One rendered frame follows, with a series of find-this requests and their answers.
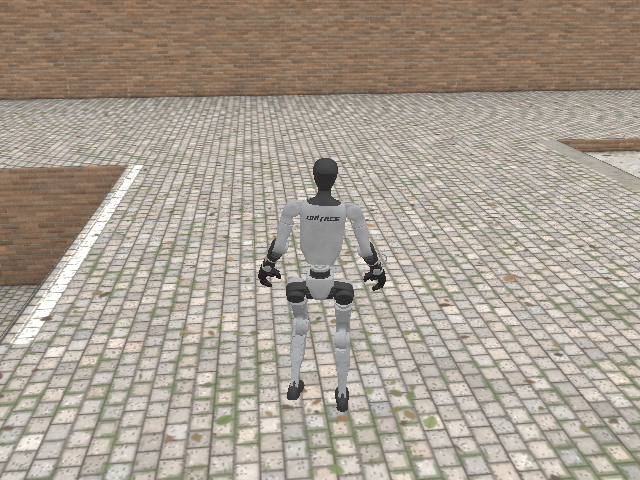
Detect robot right forearm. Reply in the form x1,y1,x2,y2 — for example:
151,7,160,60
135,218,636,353
363,242,383,275

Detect robot torso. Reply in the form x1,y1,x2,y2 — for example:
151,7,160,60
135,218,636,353
300,196,346,300

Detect robot left upper arm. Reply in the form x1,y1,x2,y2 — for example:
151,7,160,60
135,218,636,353
272,200,303,254

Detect robot right upper arm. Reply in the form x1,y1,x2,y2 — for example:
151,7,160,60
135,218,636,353
344,202,373,258

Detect robot left forearm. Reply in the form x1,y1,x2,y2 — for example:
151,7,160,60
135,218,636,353
262,238,282,272

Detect robot right thigh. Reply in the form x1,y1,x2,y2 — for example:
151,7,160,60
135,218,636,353
333,279,354,349

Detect robot left hand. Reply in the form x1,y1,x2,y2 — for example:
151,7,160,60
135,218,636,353
258,261,281,287

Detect robot right hand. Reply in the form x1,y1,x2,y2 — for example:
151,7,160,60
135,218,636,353
363,269,386,291

